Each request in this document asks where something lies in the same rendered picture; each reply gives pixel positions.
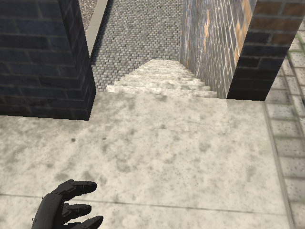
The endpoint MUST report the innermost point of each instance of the stairs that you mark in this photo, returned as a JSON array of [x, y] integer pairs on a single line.
[[162, 77]]

